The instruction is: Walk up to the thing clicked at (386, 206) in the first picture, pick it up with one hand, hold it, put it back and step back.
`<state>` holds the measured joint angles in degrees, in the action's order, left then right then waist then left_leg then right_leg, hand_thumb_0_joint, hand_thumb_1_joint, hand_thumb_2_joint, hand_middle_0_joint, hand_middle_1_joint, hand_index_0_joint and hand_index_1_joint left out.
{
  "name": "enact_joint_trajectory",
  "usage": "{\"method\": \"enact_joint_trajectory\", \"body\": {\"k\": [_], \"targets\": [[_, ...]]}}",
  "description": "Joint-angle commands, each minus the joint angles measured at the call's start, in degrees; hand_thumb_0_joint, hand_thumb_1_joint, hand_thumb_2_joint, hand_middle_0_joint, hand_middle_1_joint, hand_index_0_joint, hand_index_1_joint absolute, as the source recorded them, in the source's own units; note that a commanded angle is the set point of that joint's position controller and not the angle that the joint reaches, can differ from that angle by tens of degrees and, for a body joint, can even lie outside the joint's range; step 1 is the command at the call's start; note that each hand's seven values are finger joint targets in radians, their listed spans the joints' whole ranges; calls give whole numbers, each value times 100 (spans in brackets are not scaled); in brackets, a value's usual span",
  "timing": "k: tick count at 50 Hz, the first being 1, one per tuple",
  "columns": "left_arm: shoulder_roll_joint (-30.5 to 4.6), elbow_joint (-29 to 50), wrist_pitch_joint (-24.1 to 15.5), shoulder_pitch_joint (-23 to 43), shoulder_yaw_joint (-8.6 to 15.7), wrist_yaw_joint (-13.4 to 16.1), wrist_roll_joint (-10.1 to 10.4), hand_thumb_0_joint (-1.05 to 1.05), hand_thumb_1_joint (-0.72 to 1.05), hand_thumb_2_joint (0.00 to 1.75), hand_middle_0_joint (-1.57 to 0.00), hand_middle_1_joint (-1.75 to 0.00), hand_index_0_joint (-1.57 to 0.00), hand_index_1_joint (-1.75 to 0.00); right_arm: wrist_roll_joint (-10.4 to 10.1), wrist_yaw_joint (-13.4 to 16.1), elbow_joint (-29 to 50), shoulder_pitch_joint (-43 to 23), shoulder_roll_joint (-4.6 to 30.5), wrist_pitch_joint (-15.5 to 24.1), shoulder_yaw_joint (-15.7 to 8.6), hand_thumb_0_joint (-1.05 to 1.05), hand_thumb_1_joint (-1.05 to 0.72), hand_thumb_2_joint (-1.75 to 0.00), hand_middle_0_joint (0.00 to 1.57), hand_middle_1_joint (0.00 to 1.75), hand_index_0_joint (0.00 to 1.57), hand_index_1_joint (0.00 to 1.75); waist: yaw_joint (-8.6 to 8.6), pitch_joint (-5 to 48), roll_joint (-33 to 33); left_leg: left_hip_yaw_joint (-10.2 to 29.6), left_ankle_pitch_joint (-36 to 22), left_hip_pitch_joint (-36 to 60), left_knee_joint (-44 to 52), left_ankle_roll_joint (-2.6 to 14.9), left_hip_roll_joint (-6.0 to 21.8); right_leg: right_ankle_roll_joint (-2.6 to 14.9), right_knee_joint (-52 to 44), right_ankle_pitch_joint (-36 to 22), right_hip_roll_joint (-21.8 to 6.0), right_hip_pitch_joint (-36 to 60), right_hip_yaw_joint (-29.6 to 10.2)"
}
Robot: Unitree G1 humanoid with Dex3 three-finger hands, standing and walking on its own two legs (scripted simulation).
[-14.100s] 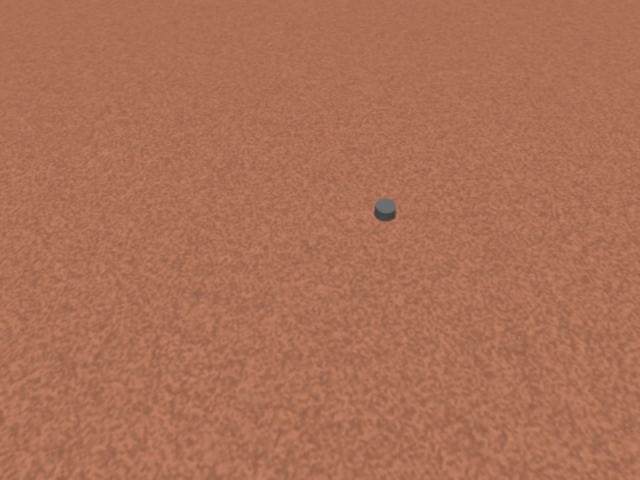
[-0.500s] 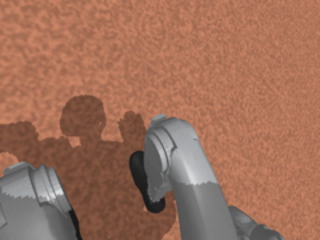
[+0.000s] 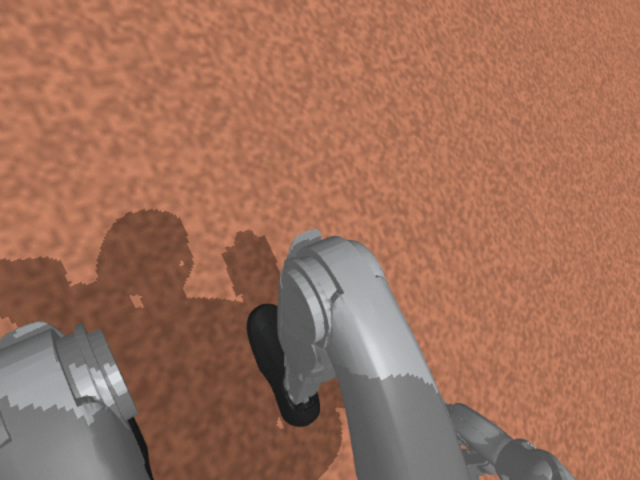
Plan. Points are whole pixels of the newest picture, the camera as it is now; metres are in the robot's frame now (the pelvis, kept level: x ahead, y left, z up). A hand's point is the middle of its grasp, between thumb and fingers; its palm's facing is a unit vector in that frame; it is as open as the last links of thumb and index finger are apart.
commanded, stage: close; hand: left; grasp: from above
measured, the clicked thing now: out of the picture +0.44 +0.31 -0.28
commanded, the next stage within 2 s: settle in 1.32 s
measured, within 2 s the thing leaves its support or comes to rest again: leaves its support in 1.80 s
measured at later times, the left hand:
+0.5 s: hand out of the picture +0.42 +0.31 -0.26, palm faces -0.49 -0.17 -0.86, open 12.5 cm
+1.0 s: hand out of the picture +0.44 +0.31 -0.26, palm faces -0.44 -0.19 -0.87, open 11.1 cm
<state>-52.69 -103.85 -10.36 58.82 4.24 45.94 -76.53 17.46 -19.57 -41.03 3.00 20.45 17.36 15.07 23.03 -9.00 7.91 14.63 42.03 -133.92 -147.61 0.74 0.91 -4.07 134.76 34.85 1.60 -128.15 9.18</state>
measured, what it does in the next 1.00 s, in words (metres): stands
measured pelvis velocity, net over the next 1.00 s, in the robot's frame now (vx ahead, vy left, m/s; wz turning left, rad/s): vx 0.00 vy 0.00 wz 0.00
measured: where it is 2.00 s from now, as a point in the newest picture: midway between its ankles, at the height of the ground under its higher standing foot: (219, 434)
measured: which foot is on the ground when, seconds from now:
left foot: down 0.00-1.00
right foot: down 0.00-1.00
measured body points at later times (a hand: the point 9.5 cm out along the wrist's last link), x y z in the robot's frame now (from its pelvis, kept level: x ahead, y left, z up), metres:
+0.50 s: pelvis +0.01 +0.00 +0.00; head +0.28 +0.13 +0.33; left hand +0.44 +0.31 -0.21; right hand +0.07 -0.24 -0.06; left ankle +0.06 +0.12 -0.27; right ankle +0.13 -0.13 -0.27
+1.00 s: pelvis +0.00 +0.00 +0.01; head +0.28 +0.13 +0.33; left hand +0.46 +0.32 -0.21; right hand +0.05 -0.26 -0.04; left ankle +0.06 +0.12 -0.27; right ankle +0.13 -0.13 -0.27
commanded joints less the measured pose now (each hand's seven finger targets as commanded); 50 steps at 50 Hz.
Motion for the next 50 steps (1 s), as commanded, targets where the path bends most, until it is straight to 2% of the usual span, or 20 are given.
{"method": "enact_joint_trajectory", "body": {"k": [1, 6, 10, 12, 15, 18, 19, 22, 25, 28, 31, 35, 38, 39, 40, 41, 43, 46, 49, 50], "targets": [[-1292, 584, 392, 1652, 288, 94, 457, 0, -38, 85, -11, -103, -14, -100, -153, -3, 108, 846, 2062, 76, -608, 0, -89, -90, 20, 30, 20, 30, 280, 3161, -2854, -487, -652, 2440, 1806, -75, 140, 468, -1022, -745, 167, 1689, 531], [-1541, 392, 350, 1492, 644, -511, 618, 0, -35, 81, -14, -101, -17, -98, -202, -5, 8, 1130, 1947, 87, -519, 0, -90, -90, 20, 30, 20, 30, 218, 3469, -3054, -471, -1194, 2648, 1746, -71, 85, 470, -866, -1097, 135, 1940, 563], [-1399, 576, 84, 1403, 300, -912, 593, 0, -34, 81, -15, -103, -19, -99, -224, 51, 36, 1088, 1875, 36, -469, 0, -90, -90, 20, 30, 20, 30, 296, 3489, -3190, -496, -1448, 2832, 1693, -92, 78, 476, -828, -1334, 163, 2104, 598], [-1455, 774, -122, 1373, 236, -960, 599, 0, -32, 80, -16, -103, -20, -99, -219, 116, -15, 1226, 1923, -58, -486, 0, -90, -90, 20, 30, 20, 30, 228, 3803, -3084, -570, -1614, 2837, 1661, -67, 69, 479, -951, -1499, 225, 2445, 572], [-1146, 575, -347, 1241, 32, -989, 622, 0, -28, 77, -19, -101, -23, -97, -157, 112, 10, 1288, 1849, -143, -385, 0, -90, -90, 20, 30, 20, 30, 306, 3559, -2893, -601, -1595, 2658, 1545, -43, 70, 456, -972, -1510, 229, 2426, 621], [-1020, 586, -567, 1296, -128, -914, 575, 0, -26, 78, -20, -102, -24, -97, -150, 150, 56, 1304, 1850, -196, -313, 0, -89, -90, 20, 30, 20, 30, 349, 3426, -2885, -536, -1566, 2709, 1608, -71, 83, 467, -940, -1459, 245, 2313, 704], [-1241, 791, -659, 1424, -26, -810, 510, 0, -24, 79, -21, -102, -25, -97, -143, 167, 46, 1357, 1916, -219, -313, 0, -89, -90, 20, 30, 20, 30, 256, 3630, -3039, -516, -1669, 2833, 1650, -87, 96, 477, -969, -1523, 267, 2393, 706], [-971, 455, -752, 1255, -177, -629, 405, 0, -19, 80, -24, -104, -28, -99, -87, 171, 92, 1245, 1894, -204, -236, 0, -89, -90, 20, 30, 20, 30, 390, 3347, -2829, -462, -1473, 2724, 1664, -94, 99, 460, -940, -1417, 285, 2238, 778], [-1115, 607, -741, 1302, -193, -342, 269, 0, -12, 79, -28, -103, -33, -98, -52, 195, 170, 1046, 1928, -137, -202, 0, -89, -90, 20, 30, 20, 30, 349, 3213, -2774, -518, -1217, 2718, 1647, -93, 91, 449, -996, -1245, 271, 2160, 749], [-1283, 702, -549, 1287, -130, -47, 129, 0, -9, 73, -31, -97, -36, -92, -23, 241, -7, 1047, 1997, -131, -350, 0, -89, -90, 20, 30, 20, 30, 280, 3148, -2846, -517, -974, 2719, 1775, -115, 133, 476, -1121, -994, 296, 2117, 671], [-1194, 759, -287, 1337, -173, 122, 155, 0, -9, 69, -29, -96, -35, -90, 4, 193, -2, 973, 2028, -36, -401, 0, -89, -90, 20, 30, 20, 30, 332, 3119, -2884, -494, -896, 2656, 1778, -135, 143, 460, -1105, -936, 257, 1941, 659], [-1383, 820, 62, 1604, 55, 196, 349, 0, -6, 72, -34, -91, -38, -87, -84, 125, 122, 1023, 2070, 19, -457, 0, -89, -90, 20, 30, 20, 30, 348, 3228, -2869, -461, -874, 2593, 1819, -100, 171, 460, -1172, -930, 229, 2009, 594], [-1496, 615, 264, 1538, 213, 73, 518, 0, -5, 70, -35, -90, -39, -85, -159, 96, 179, 932, 2107, 73, -454, 0, -89, -90, 20, 30, 20, 30, 335, 3246, -2768, -438, -977, 2553, 1746, -93, 172, 442, -1068, -1052, 186, 2057, 579], [-1359, 558, 287, 1588, 145, -28, 552, 0, -6, 65, -34, -88, -39, -83, -185, 82, 165, 1072, 2021, 67, -432, 0, -89, -90, 20, 30, 20, 30, 391, 3218, -2867, -485, -1037, 2562, 1738, -83, 164, 457, -1068, -1115, 214, 2124, 536], [-1633, 318, 315, 1384, 419, -101, 602, 0, -5, 64, -35, -87, -39, -82, -162, 87, 165, 1122, 2095, 77, -439, 0, -89, -90, 20, 30, 20, 30, 354, 3253, -2648, -513, -1024, 2477, 1687, -47, 139, 428, -1121, -1117, 202, 2188, 569], [-1623, 362, 331, 1388, 367, -234, 616, 0, -2, 65, -38, -86, -42, -82, -213, 91, 164, 1106, 2072, 79, -468, 0, -89, -90, 20, 30, 20, 30, 322, 3220, -2736, -562, -1044, 2431, 1655, -44, 132, 440, -1102, -1108, 208, 2229, 489], [-1764, 287, 316, 1225, 530, -459, 698, 0, 0, 65, -40, -86, -44, -82, -222, 105, 101, 1241, 1991, 67, -385, 0, -90, -90, 20, 30, 20, 30, 237, 3321, -2839, -602, -1250, 2485, 1696, -42, 97, 448, -1095, -1209, 188, 2379, 509], [-1582, 243, 225, 933, 405, -789, 756, 0, 6, 68, -44, -90, -48, -85, -233, 158, 175, 1135, 1912, -5, -377, 0, -90, -90, 20, 30, 20, 30, 151, 3329, -2834, -603, -1212, 2474, 1760, -51, 72, 478, -1086, -1132, 209, 2383, 527], [-1292, 356, 67, 926, 120, -1000, 756, 0, 10, 66, -47, -89, -52, -84, -233, 190, 234, 1167, 1929, -101, -427, 0, -90, -90, 20, 30, 20, 30, 253, 3306, -2823, -576, -1269, 2505, 1760, -47, 79, 485, -1055, -1233, 228, 2345, 550], [-1388, 525, -33, 951, 198, -1005, 780, 0, 11, 65, -47, -89, -52, -83, -222, 206, 232, 1263, 1942, -151, -406, 0, -89, -90, 20, 30, 20, 30, 200, 3502, -2812, -538, -1389, 2555, 1814, -53, 73, 486, -1076, -1284, 242, 2439, 604]]}}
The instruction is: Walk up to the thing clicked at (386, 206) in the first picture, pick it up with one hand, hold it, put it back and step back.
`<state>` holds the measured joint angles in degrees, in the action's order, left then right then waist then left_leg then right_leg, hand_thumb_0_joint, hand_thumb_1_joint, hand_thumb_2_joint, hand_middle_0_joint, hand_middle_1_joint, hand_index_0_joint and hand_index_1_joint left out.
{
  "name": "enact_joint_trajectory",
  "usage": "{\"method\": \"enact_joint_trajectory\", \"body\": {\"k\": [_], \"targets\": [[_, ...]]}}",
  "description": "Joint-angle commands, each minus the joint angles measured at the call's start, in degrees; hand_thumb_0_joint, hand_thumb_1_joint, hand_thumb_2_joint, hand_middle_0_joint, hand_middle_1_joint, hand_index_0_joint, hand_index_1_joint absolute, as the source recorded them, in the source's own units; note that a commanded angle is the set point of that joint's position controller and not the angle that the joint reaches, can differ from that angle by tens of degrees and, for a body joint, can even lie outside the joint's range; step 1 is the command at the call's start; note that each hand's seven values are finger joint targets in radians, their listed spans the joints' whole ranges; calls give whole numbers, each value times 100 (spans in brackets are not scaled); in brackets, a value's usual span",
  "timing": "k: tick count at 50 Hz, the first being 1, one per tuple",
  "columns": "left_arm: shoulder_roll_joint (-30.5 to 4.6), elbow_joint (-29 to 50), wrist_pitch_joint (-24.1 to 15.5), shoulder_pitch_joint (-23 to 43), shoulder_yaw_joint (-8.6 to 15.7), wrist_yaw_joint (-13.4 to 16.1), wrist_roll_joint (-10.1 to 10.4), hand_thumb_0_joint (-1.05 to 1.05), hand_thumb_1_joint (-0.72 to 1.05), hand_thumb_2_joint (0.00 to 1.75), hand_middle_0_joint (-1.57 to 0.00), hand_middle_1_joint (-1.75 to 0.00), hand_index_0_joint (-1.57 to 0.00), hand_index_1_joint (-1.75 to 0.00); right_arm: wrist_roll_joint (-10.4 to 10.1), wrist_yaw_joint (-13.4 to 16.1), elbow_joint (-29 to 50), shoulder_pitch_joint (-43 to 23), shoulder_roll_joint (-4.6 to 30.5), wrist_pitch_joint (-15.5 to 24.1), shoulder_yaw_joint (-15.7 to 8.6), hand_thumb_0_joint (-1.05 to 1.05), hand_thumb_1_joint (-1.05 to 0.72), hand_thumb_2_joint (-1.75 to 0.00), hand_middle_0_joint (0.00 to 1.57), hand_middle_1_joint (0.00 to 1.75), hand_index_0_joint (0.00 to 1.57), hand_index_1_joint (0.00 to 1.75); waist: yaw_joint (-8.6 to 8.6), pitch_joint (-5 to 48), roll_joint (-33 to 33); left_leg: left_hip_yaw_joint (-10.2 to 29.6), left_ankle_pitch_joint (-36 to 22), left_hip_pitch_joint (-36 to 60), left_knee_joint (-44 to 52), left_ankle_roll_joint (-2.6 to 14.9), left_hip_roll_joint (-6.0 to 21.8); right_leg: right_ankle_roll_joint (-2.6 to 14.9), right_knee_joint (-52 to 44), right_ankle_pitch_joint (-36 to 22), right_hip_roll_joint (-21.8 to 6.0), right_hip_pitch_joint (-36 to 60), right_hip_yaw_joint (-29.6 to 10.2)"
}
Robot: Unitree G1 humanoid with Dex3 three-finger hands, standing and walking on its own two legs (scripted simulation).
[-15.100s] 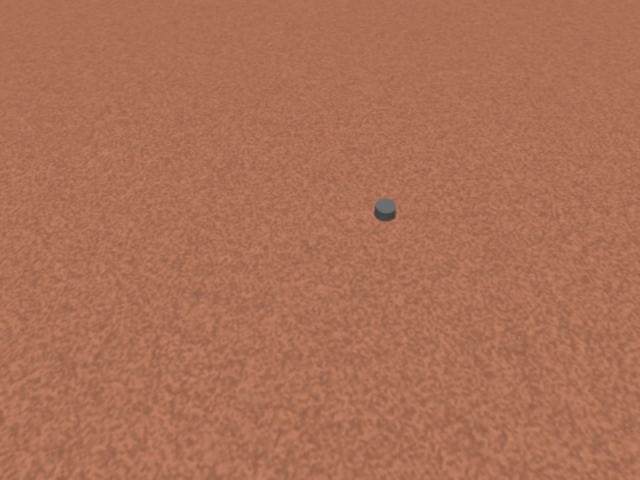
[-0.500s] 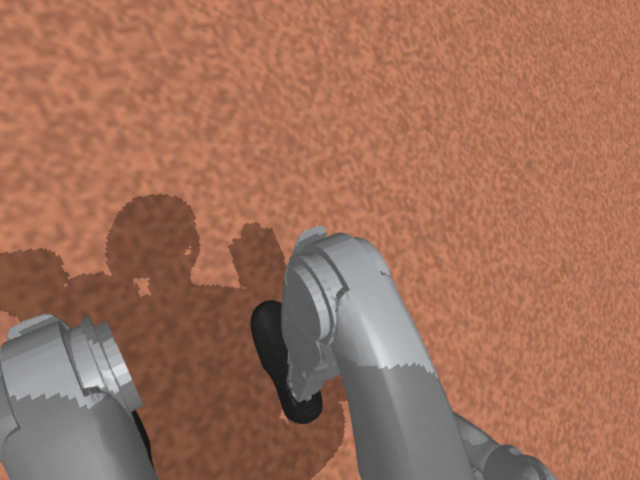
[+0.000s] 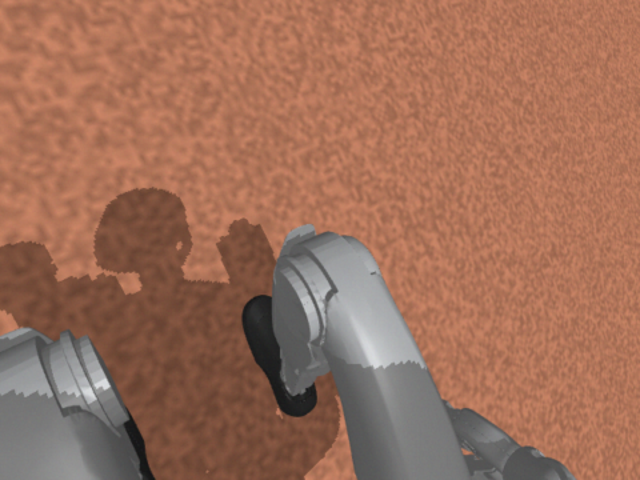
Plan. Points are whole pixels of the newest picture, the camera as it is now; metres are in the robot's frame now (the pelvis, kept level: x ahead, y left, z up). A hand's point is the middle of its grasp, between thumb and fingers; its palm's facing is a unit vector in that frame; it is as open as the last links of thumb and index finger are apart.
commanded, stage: close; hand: left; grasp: from above
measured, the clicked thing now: out of the picture +0.45 +0.33 -0.28
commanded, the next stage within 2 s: settle in 0.32 s
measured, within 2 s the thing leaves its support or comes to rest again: leaves its support in 0.80 s
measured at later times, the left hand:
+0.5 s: hand out of the picture +0.42 +0.31 -0.26, palm faces -0.43 -0.11 -0.90, open 10.4 cm
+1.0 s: hand out of the picture +0.43 +0.33 -0.20, palm faces -0.40 -0.13 -0.91, open 10.3 cm
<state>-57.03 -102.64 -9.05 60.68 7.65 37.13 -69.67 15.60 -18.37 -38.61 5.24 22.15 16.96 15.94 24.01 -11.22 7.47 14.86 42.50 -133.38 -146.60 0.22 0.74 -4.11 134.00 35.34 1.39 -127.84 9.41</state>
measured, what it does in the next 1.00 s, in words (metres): stands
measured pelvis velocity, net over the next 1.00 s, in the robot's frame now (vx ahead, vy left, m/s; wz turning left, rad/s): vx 0.01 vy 0.00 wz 0.04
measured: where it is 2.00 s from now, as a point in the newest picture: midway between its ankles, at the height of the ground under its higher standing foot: (216, 426)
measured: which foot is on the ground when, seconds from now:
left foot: down 0.00-1.00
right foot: down 0.00-1.00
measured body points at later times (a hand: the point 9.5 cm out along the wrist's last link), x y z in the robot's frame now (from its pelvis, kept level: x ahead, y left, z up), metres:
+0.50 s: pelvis -0.01 +0.00 +0.00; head +0.26 +0.14 +0.33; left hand +0.44 +0.31 -0.21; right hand +0.07 -0.25 -0.05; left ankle +0.06 +0.12 -0.27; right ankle +0.13 -0.12 -0.27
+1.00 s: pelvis +0.01 +0.00 +0.01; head +0.25 +0.11 +0.37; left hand +0.45 +0.34 -0.14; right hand +0.07 -0.26 -0.06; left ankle +0.06 +0.12 -0.27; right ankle +0.13 -0.12 -0.27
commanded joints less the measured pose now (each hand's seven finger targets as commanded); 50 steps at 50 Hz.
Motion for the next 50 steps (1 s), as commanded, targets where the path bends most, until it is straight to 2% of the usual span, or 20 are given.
{"method": "enact_joint_trajectory", "body": {"k": [1, 3, 5, 12, 16, 18, 24, 28, 31, 33, 37, 38, 39, 41, 44, 45, 46, 47, 49, 50], "targets": [[-836, 308, -217, 691, -258, -170, 65, 0, 12, 64, -47, -88, -52, -83, -59, 82, 30, 1014, 1715, -141, -465, 0, -90, -90, 20, 30, 20, 30, 136, 3555, -2722, -587, -1403, 2455, 1668, 7, 95, 491, -978, -1340, 257, 2393, 555], [-700, 305, -383, 628, -326, -176, 129, 0, 13, 63, -48, -88, -53, -83, -42, 122, 26, 1061, 1758, -213, -462, 0, -89, -90, 20, 30, 20, 30, 118, 3580, -2501, -572, -1338, 2348, 1642, 33, 97, 473, -1057, -1280, 283, 2427, 591], [-600, 414, -540, 853, -450, -159, 82, 0, 15, 63, -49, -88, -54, -82, -6, 128, 75, 1140, 1769, -232, -396, 0, -89, -90, 20, 30, 20, 30, 246, 3441, -2506, -516, -1277, 2430, 1681, 18, 97, 466, -1036, -1218, 267, 2279, 657], [-606, 409, -868, 990, -549, 179, -272, 0, 32, 72, -63, -90, -68, -86, 85, 169, 123, 970, 1731, -200, -290, 0, -89, -90, 20, 30, 20, 30, 229, 3224, -2623, -409, -1031, 2586, 1748, -54, 124, 467, -934, -1024, 252, 1944, 751], [-581, 500, -777, 1054, -676, 494, -438, 0, 42, 71, -71, -88, -75, -83, 153, 204, 95, 814, 1758, -136, -292, 0, -89, -90, 20, 30, 20, 30, 294, 3194, -2571, -481, -911, 2579, 1746, -53, 122, 452, -1103, -985, 296, 1988, 711], [-707, 548, -696, 1143, -599, 624, -486, 0, 45, 70, -74, -85, -78, -80, 203, 199, 64, 894, 1764, -110, -283, 0, -89, -90, 20, 30, 20, 30, 301, 3256, -2644, -507, -974, 2584, 1742, -51, 123, 450, -1143, -1036, 299, 2033, 685], [-638, 458, -324, 1321, -590, 773, -346, 0, 40, 76, -76, -85, -80, -81, 171, 158, -9, 860, 1815, -25, -379, 0, -91, -90, 20, 30, 20, 30, 374, 3222, -2653, -402, -923, 2527, 1796, -83, 166, 442, -1113, -1020, 255, 1902, 688], [-703, 443, -130, 1502, -526, 566, -214, 0, 41, 72, -76, -84, -80, -80, 67, 86, 47, 919, 1852, 47, -418, 0, -91, -90, 20, 30, 20, 30, 384, 3115, -2601, -424, -842, 2470, 1770, -48, 136, 424, -1087, -954, 183, 1815, 642], [-1112, 596, -110, 1573, -213, 438, -161, 0, 36, 74, -76, -82, -79, -79, 7, 97, 16, 1093, 1885, 14, -483, 0, -91, -90, 20, 30, 20, 30, 224, 3525, -2912, -450, -1024, 2688, 1879, -66, 142, 466, -1108, -1080, 209, 2096, 591], [-1035, 599, -85, 1472, -184, 300, -165, 0, 39, 71, -76, -83, -80, -79, 7, 63, 13, 1085, 1779, 26, -456, 0, -91, -90, 20, 30, 20, 30, 179, 3693, -3061, -503, -1171, 2837, 1829, -81, 117, 473, -999, -1210, 184, 2104, 593], [-1195, 1397, -84, 1275, 58, 88, -128, 0, 42, 74, -78, -87, -82, -83, -45, 67, -86, 1097, 1721, -47, -670, 0, -91, -91, 20, 30, 20, 30, -192, 4483, -3886, -563, -1622, 3395, 1964, -187, 104, 559, -836, -1471, 174, 2138, 561], [-1056, 1545, -77, 1161, 34, 12, -127, 0, 44, 75, -81, -86, -84, -82, -71, 39, -90, 1101, 1652, -67, -738, 0, -91, -91, 20, 30, 20, 30, -218, 4547, -4037, -583, -1710, 3521, 1955, -209, 105, 576, -782, -1508, 164, 2048, 559], [-1214, 2008, -98, 1178, 194, -2, -120, 0, 46, 73, -80, -87, -85, -82, -86, 28, -128, 1166, 1639, -126, -787, 0, -91, -90, 20, 30, 20, 30, -338, 4932, -4206, -614, -1930, 3613, 1950, -208, 95, 592, -790, -1649, 196, 2141, 548], [-725, 2230, -41, 965, 42, -114, -53, 0, 47, 71, -81, -85, -85, -81, -162, -18, -130, 1129, 1598, -191, -967, 0, -91, -90, 20, 30, 20, 30, -354, 4970, -4210, -703, -2084, 3651, 1876, -213, 72, 612, -747, -1726, 175, 1917, 516], [-396, 2506, 21, 713, 25, -288, 44, 0, 46, 73, -80, -85, -84, -81, -296, -49, -208, 1313, 1533, -339, -1133, 0, -91, -90, 20, 30, 20, 30, -453, 4987, -3996, -846, -2245, 3360, 1923, -135, 28, 621, -906, -1861, 202, 1967, 437], [-445, 2303, 65, 572, 142, -341, 69, 0, 47, 73, -80, -86, -85, -81, -337, -51, -293, 1405, 1514, -395, -1196, 0, -91, -90, 20, 30, 20, 30, -482, 4793, -3734, -873, -2110, 3100, 1928, -91, 16, 615, -920, -1778, 197, 1903, 398], [-21, 2484, 75, 598, -110, -456, 99, 0, 46, 76, -81, -86, -84, -82, -394, -44, -204, 1382, 1456, -450, -1241, 0, -90, -90, 20, 30, 20, 30, -548, 4868, -3588, -914, -2041, 3006, 2001, -61, -10, 618, -1041, -1699, 210, 1856, 361], [-63, 2325, 107, 481, -36, -538, 135, 0, 49, 76, -81, -87, -86, -83, -417, -45, -312, 1502, 1482, -518, -1299, 0, -91, -90, 20, 30, 20, 30, -495, 4841, -3431, -922, -2024, 2964, 2000, -40, -8, 611, -1059, -1699, 209, 1914, 339], [397, 2253, 110, 549, -369, -775, 203, 0, 46, 77, -79, -89, -83, -85, -491, -30, -227, 1485, 1399, -591, -1332, 0, -91, -90, 20, 30, 20, 30, -448, 4630, -2991, -902, -1727, 2696, 2031, 26, -26, 610, -1142, -1440, 190, 1768, 308], [224, 2192, 124, 490, -226, -844, 206, 0, 47, 79, -79, -93, -84, -88, -498, 2, -289, 1617, 1417, -658, -1370, 0, -91, -90, 20, 30, 20, 30, -489, 4689, -2740, -942, -1604, 2460, 2025, 78, -49, 588, -1201, -1374, 194, 1976, 243]]}}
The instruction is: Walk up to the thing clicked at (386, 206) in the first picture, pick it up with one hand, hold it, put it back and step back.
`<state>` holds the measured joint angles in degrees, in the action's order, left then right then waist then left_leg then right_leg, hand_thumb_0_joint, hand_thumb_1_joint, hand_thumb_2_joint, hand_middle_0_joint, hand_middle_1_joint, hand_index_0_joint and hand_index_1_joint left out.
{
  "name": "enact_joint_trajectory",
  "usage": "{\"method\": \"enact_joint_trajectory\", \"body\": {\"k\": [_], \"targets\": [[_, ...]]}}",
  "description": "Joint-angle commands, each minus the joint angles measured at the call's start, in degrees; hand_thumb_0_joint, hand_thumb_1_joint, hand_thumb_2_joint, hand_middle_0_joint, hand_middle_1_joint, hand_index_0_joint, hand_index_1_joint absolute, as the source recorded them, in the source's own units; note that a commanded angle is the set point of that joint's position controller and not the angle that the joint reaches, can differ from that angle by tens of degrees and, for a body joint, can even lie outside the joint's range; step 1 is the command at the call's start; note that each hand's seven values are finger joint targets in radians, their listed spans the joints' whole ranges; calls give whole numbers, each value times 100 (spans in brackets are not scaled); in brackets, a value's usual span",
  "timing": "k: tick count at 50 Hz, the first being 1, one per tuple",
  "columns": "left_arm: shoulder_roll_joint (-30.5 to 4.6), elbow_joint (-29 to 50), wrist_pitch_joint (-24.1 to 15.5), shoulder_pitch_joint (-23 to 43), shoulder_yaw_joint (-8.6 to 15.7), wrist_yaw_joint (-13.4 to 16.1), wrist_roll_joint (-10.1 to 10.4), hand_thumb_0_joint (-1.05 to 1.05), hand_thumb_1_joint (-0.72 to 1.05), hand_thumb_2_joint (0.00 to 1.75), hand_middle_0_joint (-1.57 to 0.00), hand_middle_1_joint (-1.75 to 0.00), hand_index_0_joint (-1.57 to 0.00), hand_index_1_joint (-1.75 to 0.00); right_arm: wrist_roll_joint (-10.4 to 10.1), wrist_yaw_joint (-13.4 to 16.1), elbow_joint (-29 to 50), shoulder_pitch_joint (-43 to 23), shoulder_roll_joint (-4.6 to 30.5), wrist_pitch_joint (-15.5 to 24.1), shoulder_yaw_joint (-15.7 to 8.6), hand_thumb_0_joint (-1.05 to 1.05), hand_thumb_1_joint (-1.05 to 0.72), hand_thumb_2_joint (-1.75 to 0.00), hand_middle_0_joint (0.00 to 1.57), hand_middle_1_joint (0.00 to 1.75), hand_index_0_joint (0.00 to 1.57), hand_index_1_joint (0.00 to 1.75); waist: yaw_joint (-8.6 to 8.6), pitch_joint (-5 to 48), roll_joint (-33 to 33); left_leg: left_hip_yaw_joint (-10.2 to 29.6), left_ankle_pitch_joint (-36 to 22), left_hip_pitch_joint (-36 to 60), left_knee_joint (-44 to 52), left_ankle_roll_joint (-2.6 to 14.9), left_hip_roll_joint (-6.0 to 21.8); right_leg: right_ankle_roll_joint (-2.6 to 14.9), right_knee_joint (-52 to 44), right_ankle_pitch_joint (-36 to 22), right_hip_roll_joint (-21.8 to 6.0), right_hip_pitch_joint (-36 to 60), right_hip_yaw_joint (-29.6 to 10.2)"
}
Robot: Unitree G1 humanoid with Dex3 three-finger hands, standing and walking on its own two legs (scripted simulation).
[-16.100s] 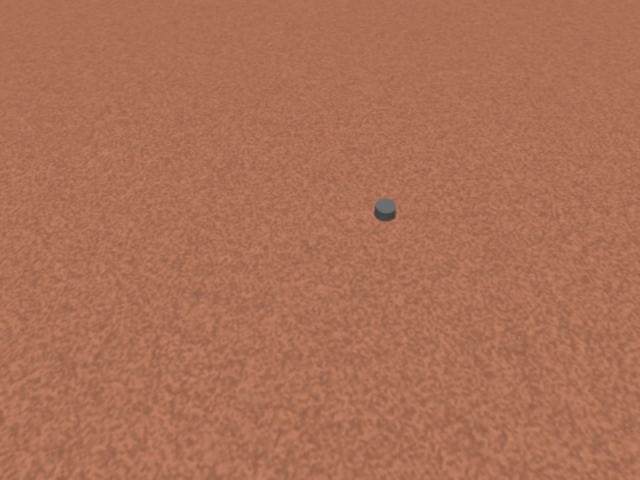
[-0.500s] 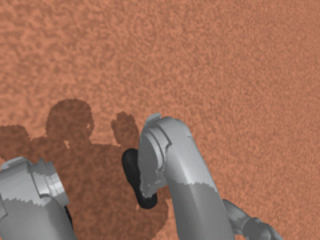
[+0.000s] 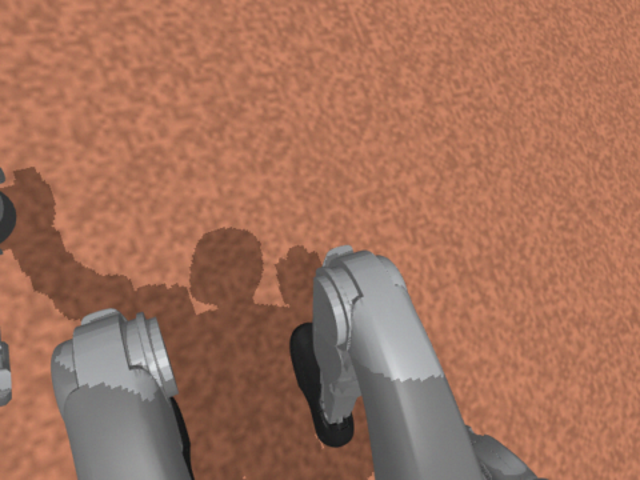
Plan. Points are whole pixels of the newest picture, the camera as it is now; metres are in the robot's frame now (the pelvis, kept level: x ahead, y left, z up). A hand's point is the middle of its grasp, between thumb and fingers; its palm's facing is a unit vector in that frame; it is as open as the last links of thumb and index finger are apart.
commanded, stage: settle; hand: left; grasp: from above
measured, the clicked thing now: out of the picture +0.45 +0.33 -0.23
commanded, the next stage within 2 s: lift in 0.30 s
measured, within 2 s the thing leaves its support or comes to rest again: neither
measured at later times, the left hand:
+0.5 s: hand out of the picture +0.43 +0.31 -0.14, palm faces -0.39 -0.09 -0.91, open 10.2 cm
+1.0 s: hand out of the picture +0.36 +0.32 +0.00, palm faces -0.43 -0.11 -0.89, open 10.1 cm
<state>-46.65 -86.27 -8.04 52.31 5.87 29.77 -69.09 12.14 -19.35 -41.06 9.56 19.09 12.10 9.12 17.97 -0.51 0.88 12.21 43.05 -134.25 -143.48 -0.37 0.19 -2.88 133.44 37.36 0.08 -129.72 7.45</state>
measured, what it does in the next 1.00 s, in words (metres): rises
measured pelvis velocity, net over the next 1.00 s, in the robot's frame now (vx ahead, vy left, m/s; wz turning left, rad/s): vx -0.01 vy -0.01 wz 0.14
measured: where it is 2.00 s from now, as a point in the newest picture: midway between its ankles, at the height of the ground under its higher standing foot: (255, 443)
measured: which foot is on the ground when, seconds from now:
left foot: down 0.00-1.00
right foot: down 0.00-1.00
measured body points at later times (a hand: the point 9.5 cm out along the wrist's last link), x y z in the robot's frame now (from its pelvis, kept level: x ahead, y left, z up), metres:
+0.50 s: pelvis -0.01 -0.01 +0.02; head +0.22 +0.08 +0.40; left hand +0.45 +0.32 -0.09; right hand +0.06 -0.28 -0.08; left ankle +0.05 +0.12 -0.28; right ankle +0.11 -0.13 -0.28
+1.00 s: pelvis -0.01 -0.01 +0.11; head +0.17 +0.05 +0.52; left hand +0.38 +0.32 +0.05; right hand +0.13 -0.27 -0.01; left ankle +0.05 +0.12 -0.28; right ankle +0.11 -0.13 -0.28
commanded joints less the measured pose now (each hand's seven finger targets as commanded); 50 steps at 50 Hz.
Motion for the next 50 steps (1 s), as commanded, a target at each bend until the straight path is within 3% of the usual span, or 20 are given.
{"method": "enact_joint_trajectory", "body": {"k": [1, 2, 7, 8, 9, 11, 12, 15, 19, 20, 21, 23, 28, 30, 33, 36, 41, 43, 49, 50], "targets": [[-667, 684, 0, 1472, -154, -211, 159, 0, 48, 80, -81, -92, -85, -88, -182, 132, 31, 1194, 1705, -205, -715, 0, -91, -90, 20, 30, 20, 30, 172, 3599, -1913, -673, -1617, 2501, 1704, 158, -26, 449, -1185, -1536, 287, 2129, 429], [-646, 859, -49, 1717, -189, -298, 226, 0, 48, 79, -82, -92, -86, -88, -227, 166, 46, 1149, 1652, -232, -724, 0, -91, -90, 20, 30, 20, 30, 161, 3625, -1802, -661, -1429, 2446, 1728, 173, -30, 455, -1198, -1345, 278, 2118, 403], [-984, 978, -308, 2124, -78, -551, 113, 0, 50, 77, -85, -88, -88, -85, -287, 425, 61, 1087, 1576, -404, -779, 0, -91, -91, 20, 30, 20, 30, 108, 3467, -1494, -694, -642, 2152, 1740, 171, -99, 519, -1382, -297, 260, 2069, 166], [-797, 1225, -392, 2343, -269, -597, 67, 0, 47, 73, -83, -85, -87, -82, -307, 483, 128, 1005, 1495, -407, -761, 0, -91, -90, 20, 30, 20, 30, 115, 3439, -1541, -724, -638, 2287, 1762, 148, -116, 533, -1411, -265, 251, 1981, 151], [-1217, 981, -407, 2094, 67, -553, -31, 0, 46, 73, -81, -87, -85, -83, -285, 546, 35, 1091, 1535, -441, -793, 0, -91, -90, 20, 30, 20, 30, 34, 3504, -1589, -772, -647, 2312, 1756, 151, -128, 514, -1424, -264, 238, 2051, 135], [-912, 1298, -507, 2302, -181, -574, -56, 0, 42, 70, -78, -83, -82, -79, -313, 621, 145, 950, 1366, -465, -782, 0, -91, -90, 20, 30, 20, 30, -58, 3662, -1657, -861, -692, 2331, 1750, 134, -137, 550, -1445, -202, 254, 2067, 30], [-1131, 1322, -512, 2349, -37, -515, -142, 0, 42, 72, -78, -84, -82, -81, -322, 672, 88, 978, 1414, -492, -797, 0, -91, -90, 20, 30, 20, 30, -104, 3701, -1753, -861, -755, 2465, 1802, 120, -163, 561, -1429, -319, 214, 1996, 76], [-1169, 1415, -488, 2156, 70, -421, -235, 0, 43, 73, -79, -82, -82, -79, -341, 763, 99, 1044, 1359, -528, -868, 0, -90, -90, 20, 30, 20, 30, -272, 4086, -2014, -946, -977, 2750, 1920, 111, -164, 558, -1395, -567, 192, 2061, 73], [-925, 1384, -288, 1931, 12, -298, -253, 0, 49, 78, -84, -82, -86, -80, -400, 853, 38, 1086, 1277, -634, -949, 0, -90, -90, 20, 30, 20, 30, -375, 4573, -2093, -1039, -1527, 3097, 2043, 121, -137, 536, -1387, -1249, 179, 2276, 66], [-830, 1378, -216, 1997, 20, -288, -187, 0, 53, 70, -86, -85, -91, -80, -407, 871, 17, 1129, 1299, -647, -984, 0, -94, -91, 20, 30, 20, 30, -340, 4525, -2007, -1041, -1532, 3076, 2070, 138, -150, 522, -1406, -1299, 155, 2146, 104], [-709, 1319, -136, 1936, -74, -322, -157, 0, 45, 74, -78, -77, -83, -72, -430, 877, -20, 1147, 1266, -660, -1017, 0, -89, -89, 20, 30, 20, 30, -357, 4496, -2024, -1029, -1607, 3203, 2151, 117, -137, 549, -1394, -1353, 161, 2145, 113], [-776, 1465, -11, 1995, -8, -405, -52, 0, 49, 68, -82, -82, -86, -76, -465, 912, -17, 1199, 1279, -710, -1071, 0, -91, -90, 20, 30, 20, 30, -426, 4646, -2145, -1027, -1641, 3320, 2291, 123, -154, 549, -1438, -1386, 127, 2130, 122], [-659, 2016, 210, 1849, -84, -972, 404, 0, 52, 75, -86, -83, -89, -79, -610, 968, 8, 1237, 1186, -835, -1227, 0, -92, -91, 20, 30, 20, 30, -593, 4895, -1923, -1112, -1467, 3364, 2527, 183, -164, 540, -1719, -1203, 97, 2582, -37], [-423, 2200, 217, 1613, -211, -1228, 462, 0, 52, 78, -86, -86, -89, -82, -675, 1001, 28, 1273, 1163, -890, -1273, 0, -92, -91, 20, 30, 20, 30, -619, 4898, -1869, -1076, -1512, 3523, 2652, 169, -162, 542, -1786, -1258, 82, 2593, -34], [-556, 2649, 142, 1306, -145, -1523, 420, 0, 53, 78, -86, -85, -90, -81, -763, 1082, 170, 1274, 1146, -1007, -1333, 0, -92, -91, 20, 30, 20, 30, -710, 4848, -1643, -1061, -1546, 3559, 2786, 186, -169, 543, -1979, -1267, 76, 2775, -77], [-399, 3274, 51, 1214, -206, -1750, 537, 0, 53, 82, -87, -88, -90, -84, -837, 1171, 312, 1264, 1086, -1102, -1368, 0, -92, -91, 20, 30, 20, 30, -752, 4783, -1467, -1064, -1448, 3620, 2976, 198, -170, 537, -2217, -1154, 65, 2944, -128], [-421, 4018, -13, 646, -130, -1920, 725, 0, 54, 81, -86, -90, -90, -85, -948, 1338, 574, 1076, 1064, -1181, -1464, 0, -91, -90, 20, 30, 20, 30, -945, 4675, -1410, -952, -825, 3927, 3569, 195, -169, 516, -2641, -596, 52, 3069, -190], [-310, 4280, 18, 465, -225, -1975, 770, 0, 51, 81, -84, -90, -88, -86, -1004, 1384, 651, 1018, 985, -1210, -1477, 0, -91, -91, 20, 30, 20, 30, -1008, 4858, -1404, -919, -810, 4164, 3794, 202, -132, 487, -2740, -678, 86, 3307, -206], [31, 4840, 240, -11, -426, -2029, 988, 0, 50, 84, -83, -92, -87, -88, -1129, 1587, 696, 875, 831, -1247, -1504, 0, -91, -90, 20, 30, 20, 30, -1040, 4653, -1127, -1009, -926, 4603, 4238, 226, -143, 450, -3429, -727, 81, 3895, -332], [-98, 4958, 291, -91, -353, -2041, 1019, 0, 51, 83, -83, -91, -87, -86, -1148, 1622, 713, 826, 835, -1251, -1504, 0, -91, -90, 20, 30, 20, 30, -1085, 4595, -1068, -984, -884, 4690, 4371, 230, -140, 441, -3531, -685, 72, 4018, -346]]}}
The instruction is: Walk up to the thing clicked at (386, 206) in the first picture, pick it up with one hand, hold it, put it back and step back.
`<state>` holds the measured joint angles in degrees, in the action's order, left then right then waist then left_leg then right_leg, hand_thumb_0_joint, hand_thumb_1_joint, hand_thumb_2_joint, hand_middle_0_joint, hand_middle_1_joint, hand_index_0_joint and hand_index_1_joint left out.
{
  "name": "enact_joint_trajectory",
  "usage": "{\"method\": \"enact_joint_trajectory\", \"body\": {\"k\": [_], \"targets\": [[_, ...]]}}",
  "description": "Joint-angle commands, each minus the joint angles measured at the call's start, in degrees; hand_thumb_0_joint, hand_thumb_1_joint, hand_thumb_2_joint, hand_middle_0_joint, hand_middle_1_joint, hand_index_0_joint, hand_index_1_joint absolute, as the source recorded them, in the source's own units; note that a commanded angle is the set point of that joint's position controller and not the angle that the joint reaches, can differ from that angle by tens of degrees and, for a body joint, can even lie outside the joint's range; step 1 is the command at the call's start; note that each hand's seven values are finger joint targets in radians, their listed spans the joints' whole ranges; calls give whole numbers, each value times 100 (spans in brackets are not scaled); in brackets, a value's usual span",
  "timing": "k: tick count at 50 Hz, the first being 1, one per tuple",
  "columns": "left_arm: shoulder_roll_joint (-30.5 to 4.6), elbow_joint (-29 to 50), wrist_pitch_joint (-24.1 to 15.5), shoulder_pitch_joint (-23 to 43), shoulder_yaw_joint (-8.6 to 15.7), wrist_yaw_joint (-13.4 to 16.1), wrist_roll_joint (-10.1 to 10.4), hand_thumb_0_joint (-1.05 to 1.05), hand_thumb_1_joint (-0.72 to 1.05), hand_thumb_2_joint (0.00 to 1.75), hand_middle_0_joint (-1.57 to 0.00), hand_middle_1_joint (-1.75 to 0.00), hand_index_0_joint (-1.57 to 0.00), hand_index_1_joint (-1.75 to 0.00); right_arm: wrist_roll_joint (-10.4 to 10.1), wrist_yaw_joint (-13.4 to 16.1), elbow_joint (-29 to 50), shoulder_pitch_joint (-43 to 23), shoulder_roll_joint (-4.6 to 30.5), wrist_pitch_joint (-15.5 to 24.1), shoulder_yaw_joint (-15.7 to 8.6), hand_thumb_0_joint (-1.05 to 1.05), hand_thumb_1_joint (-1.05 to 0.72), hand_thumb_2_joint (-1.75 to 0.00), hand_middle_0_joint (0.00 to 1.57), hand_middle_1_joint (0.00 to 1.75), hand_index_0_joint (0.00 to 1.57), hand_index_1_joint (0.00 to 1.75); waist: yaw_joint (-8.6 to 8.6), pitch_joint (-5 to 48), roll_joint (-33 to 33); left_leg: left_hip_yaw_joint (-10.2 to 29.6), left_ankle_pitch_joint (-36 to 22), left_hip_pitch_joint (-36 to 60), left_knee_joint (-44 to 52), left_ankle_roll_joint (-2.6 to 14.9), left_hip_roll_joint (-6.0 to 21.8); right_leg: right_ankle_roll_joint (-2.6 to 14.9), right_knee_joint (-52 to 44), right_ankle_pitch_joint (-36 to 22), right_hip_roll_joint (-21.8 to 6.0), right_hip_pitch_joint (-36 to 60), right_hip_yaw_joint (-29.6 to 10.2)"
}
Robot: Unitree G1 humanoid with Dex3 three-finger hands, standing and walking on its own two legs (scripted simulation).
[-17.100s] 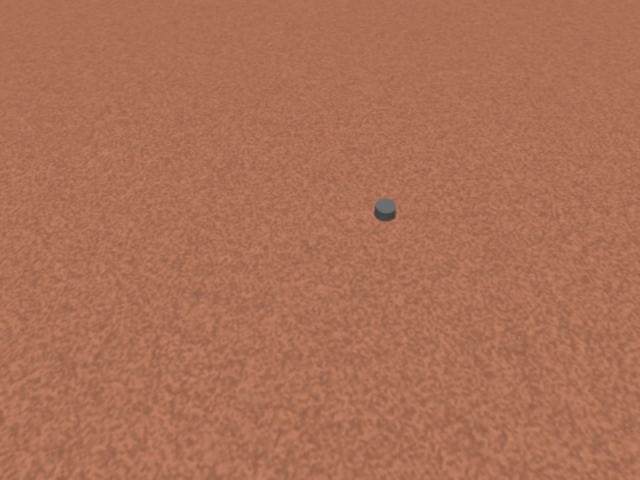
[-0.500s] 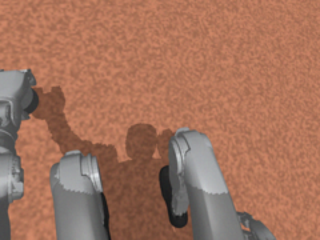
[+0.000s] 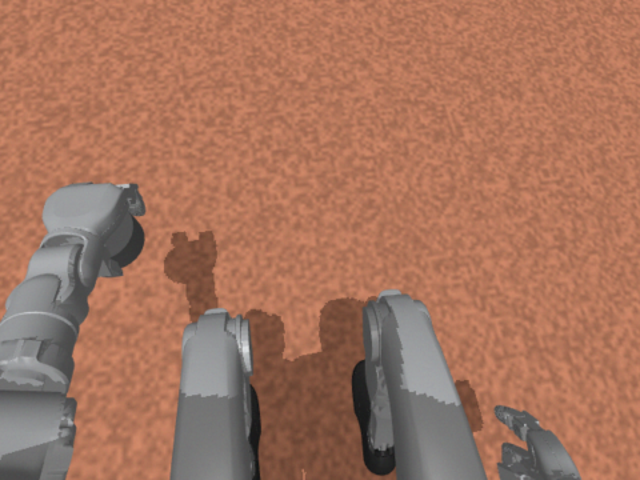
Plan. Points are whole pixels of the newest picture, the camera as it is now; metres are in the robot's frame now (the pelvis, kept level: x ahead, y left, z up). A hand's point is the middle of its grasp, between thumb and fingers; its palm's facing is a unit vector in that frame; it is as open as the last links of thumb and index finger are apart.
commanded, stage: lift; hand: left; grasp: from above
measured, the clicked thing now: (106, 235) +0.43 +0.28 -0.13
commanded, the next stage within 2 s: hold in 1.08 s
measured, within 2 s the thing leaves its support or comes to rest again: neither
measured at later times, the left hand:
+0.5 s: hand (4, 220) +0.36 +0.25 +0.11, palm faces -0.44 -0.09 -0.90, open 10.2 cm
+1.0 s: hand out of the picture +0.38 +0.23 +0.21, palm faces -0.44 -0.10 -0.89, open 10.2 cm
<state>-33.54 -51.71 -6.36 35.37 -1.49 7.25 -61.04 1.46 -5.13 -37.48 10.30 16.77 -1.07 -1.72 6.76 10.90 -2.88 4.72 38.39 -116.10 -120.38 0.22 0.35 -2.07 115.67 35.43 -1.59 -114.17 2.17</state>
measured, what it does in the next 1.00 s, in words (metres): rises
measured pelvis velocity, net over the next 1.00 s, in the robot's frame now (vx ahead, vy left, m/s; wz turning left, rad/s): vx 0.06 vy -0.01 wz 0.03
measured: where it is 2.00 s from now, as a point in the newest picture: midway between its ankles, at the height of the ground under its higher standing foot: (310, 449)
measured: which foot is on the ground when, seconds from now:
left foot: down 0.00-1.00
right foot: down 0.00-1.00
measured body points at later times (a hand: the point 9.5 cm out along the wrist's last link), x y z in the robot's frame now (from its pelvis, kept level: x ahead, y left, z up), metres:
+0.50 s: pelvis +0.02 +0.00 +0.18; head +0.12 +0.01 +0.62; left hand +0.38 +0.26 +0.16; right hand +0.14 -0.26 +0.06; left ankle +0.08 +0.12 -0.39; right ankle +0.11 -0.14 -0.39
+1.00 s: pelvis +0.06 -0.01 +0.29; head +0.12 -0.01 +0.73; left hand +0.40 +0.23 +0.26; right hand +0.16 -0.27 +0.16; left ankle +0.08 +0.12 -0.39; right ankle +0.11 -0.14 -0.39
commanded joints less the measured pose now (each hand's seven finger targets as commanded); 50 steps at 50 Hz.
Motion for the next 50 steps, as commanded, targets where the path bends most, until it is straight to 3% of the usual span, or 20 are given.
{"method": "enact_joint_trajectory", "body": {"k": [1, 11, 13, 14, 15, 19, 24, 25, 26, 31, 35, 37, 38, 39, 41, 42, 45, 50], "targets": [[-1252, 1557, 166, 1488, 305, 183, 246, 0, 51, 85, -84, -90, -88, -86, -104, 230, 367, 701, 1055, 65, -437, 0, -91, -90, 20, 30, 20, 30, 40, 3401, -756, -179, -394, 3031, 2251, 147, -136, 359, -1779, -510, 233, 2500, 203], [-984, 2386, 609, 768, 150, 69, 379, 0, 50, 83, -83, -91, -86, -87, -275, 555, 441, 327, 847, 30, -416, 0, -91, -90, 20, 30, 20, 30, -115, 3149, -742, -111, -491, 4660, 3711, 63, -69, 317, -3028, -630, 241, 3783, 99], [-877, 2488, 674, 659, 77, 64, 384, 0, 49, 83, -81, -92, -85, -88, -293, 607, 436, 310, 760, 31, -392, 0, -91, -90, 20, 30, 20, 30, -66, 3062, -614, -182, -609, 4862, 3894, 78, -87, 313, -3348, -688, 265, 4165, 58], [-928, 2480, 705, 563, 165, 64, 403, 0, 48, 84, -81, -92, -85, -88, -318, 633, 391, 301, 761, 34, -369, 0, -91, -90, 20, 30, 20, 30, -102, 2972, -602, -160, -653, 4989, 4050, 68, -79, 310, -3455, -719, 243, 4269, 43], [-722, 2381, 734, 407, 1, 36, 423, 0, 49, 85, -83, -91, -86, -88, -324, 662, 370, 283, 712, 38, -352, 0, -91, -90, 20, 30, 20, 30, -73, 2734, -556, -175, -644, 5054, 4175, 71, -69, 304, -3602, -705, 259, 4336, 41], [-682, 2197, 799, 247, -64, -22, 437, 0, 46, 83, -81, -90, -84, -87, -366, 777, 312, 232, 640, 100, -292, 0, -91, -90, 20, 30, 20, 30, -89, 2151, -314, -152, -514, 5464, 4779, 67, -50, 302, -4221, -563, 292, 4884, -27], [-442, 2056, 782, -1, -225, -99, 516, 0, 43, 85, -78, -93, -81, -90, -399, 877, 294, 262, 589, 248, -281, 0, -91, -90, 20, 30, 20, 30, -171, 1831, -122, -194, -664, 5989, 5375, 70, -40, 304, -4956, -650, 304, 5603, -134], [-283, 1969, 771, -100, -355, -125, 502, 0, 42, 83, -78, -93, -81, -89, -408, 891, 294, 270, 556, 275, -264, 0, -91, -90, 20, 30, 20, 30, -141, 1729, -153, -219, -794, 6089, 5462, 56, -43, 314, -5057, -750, 308, 5694, -144], [-399, 1967, 754, -88, -249, -116, 508, 0, 44, 83, -79, -92, -82, -89, -405, 901, 276, 301, 561, 302, -280, 0, -91, -90, 20, 30, 20, 30, -220, 1741, -87, -253, -869, 6210, 5554, 63, -47, 319, -5212, -791, 308, 5887, -169], [-273, 1909, 681, 18, -308, -13, 466, 0, 47, 81, -80, -91, -84, -88, -408, 924, 242, 325, 542, 397, -262, 0, -90, -90, 20, 30, 20, 30, -282, 1560, -270, -155, -946, 6908, 6216, -2, 2, 328, -5659, -924, 341, 6268, -150], [-152, 1823, 695, 147, -376, 204, 398, 0, 47, 82, -81, -89, -84, -86, -386, 924, 189, 366, 518, 432, -275, 0, -90, -90, 20, 30, 20, 30, -280, 1399, -235, -212, -1172, 7350, 6621, -14, -12, 312, -6085, -1120, 351, 6766, -151], [-225, 1793, 717, 349, -356, 275, 373, 0, 48, 85, -82, -90, -85, -87, -389, 923, 118, 401, 530, 443, -281, 0, -90, -90, 20, 30, 20, 30, -254, 1450, -305, -256, -1422, 7660, 6769, -30, -9, 309, -6256, -1316, 347, 6986, -164], [-266, 1699, 732, 206, -270, 304, 369, 0, 47, 86, -80, -93, -83, -90, -391, 924, 84, 441, 548, 447, -300, 0, -90, -90, 20, 30, 20, 30, -320, 1440, -256, -274, -1603, 7741, 6834, -31, -14, 309, -6335, -1469, 347, 7125, -187], [-161, 1702, 751, 183, -390, 310, 350, 0, 47, 85, -80, -93, -84, -89, -393, 923, 49, 457, 527, 446, -292, 0, -90, -90, 20, 30, 20, 30, -295, 1422, -225, -309, -1808, 7836, 6876, -29, -17, 317, -6411, -1635, 348, 7228, -188], [-116, 1570, 804, 170, -411, 363, 368, 0, 46, 84, -80, -91, -84, -88, -392, 914, 19, 497, 516, 442, -298, 0, -90, -90, 20, 30, 20, 30, -295, 1334, -65, -351, -2044, 7939, 6991, -12, -60, 299, -6624, -1824, 344, 7532, -227], [-204, 1541, 822, 149, -326, 371, 389, 0, 46, 83, -80, -91, -83, -88, -391, 908, 19, 506, 539, 438, -312, 0, -90, -90, 20, 30, 20, 30, -348, 1330, -31, -393, -2154, 8044, 7059, -8, -69, 284, -6717, -1928, 341, 7704, -231], [38, 1289, 888, -25, -479, 340, 459, 0, 47, 85, -80, -93, -84, -89, -390, 879, -6, 535, 511, 413, -318, 0, -90, -90, 20, 30, 20, 30, -318, 1181, 143, -408, -2393, 8188, 7243, 8, -83, 262, -6952, -2187, 321, 7983, -262], [76, 1377, 894, -225, -486, 211, 509, 0, 48, 87, -82, -94, -85, -90, -391, 850, 39, 566, 528, 376, -356, 0, -90, -90, 20, 30, 20, 30, -381, 1199, 179, -482, -2816, 8577, 7511, 11, -116, 237, -7287, -2624, 296, 8465, -291]]}}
